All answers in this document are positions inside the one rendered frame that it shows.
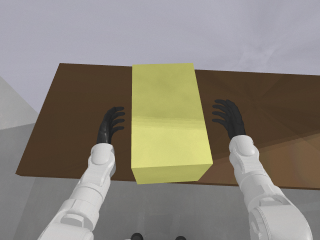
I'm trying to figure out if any robot left forearm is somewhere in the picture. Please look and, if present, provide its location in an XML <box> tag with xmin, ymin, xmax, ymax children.
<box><xmin>37</xmin><ymin>143</ymin><xmax>116</xmax><ymax>240</ymax></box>

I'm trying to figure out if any robot right forearm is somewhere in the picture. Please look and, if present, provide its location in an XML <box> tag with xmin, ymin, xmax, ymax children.
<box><xmin>229</xmin><ymin>135</ymin><xmax>313</xmax><ymax>240</ymax></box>

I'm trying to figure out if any robot left hand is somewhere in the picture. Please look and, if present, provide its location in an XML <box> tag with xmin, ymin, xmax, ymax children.
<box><xmin>96</xmin><ymin>106</ymin><xmax>125</xmax><ymax>145</ymax></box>

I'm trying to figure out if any robot right hand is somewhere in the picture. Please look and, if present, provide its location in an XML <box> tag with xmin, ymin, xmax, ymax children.
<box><xmin>212</xmin><ymin>99</ymin><xmax>246</xmax><ymax>140</ymax></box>

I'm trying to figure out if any table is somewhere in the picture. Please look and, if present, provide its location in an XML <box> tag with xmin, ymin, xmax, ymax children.
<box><xmin>15</xmin><ymin>63</ymin><xmax>320</xmax><ymax>191</ymax></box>

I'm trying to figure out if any carton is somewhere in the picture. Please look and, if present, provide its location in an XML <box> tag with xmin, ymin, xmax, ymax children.
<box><xmin>131</xmin><ymin>63</ymin><xmax>213</xmax><ymax>185</ymax></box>

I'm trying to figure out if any left robot upper arm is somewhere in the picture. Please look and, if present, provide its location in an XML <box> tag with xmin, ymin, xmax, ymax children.
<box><xmin>40</xmin><ymin>222</ymin><xmax>94</xmax><ymax>240</ymax></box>

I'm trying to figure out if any right robot upper arm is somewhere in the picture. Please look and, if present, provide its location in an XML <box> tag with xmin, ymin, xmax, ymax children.
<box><xmin>248</xmin><ymin>204</ymin><xmax>311</xmax><ymax>240</ymax></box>

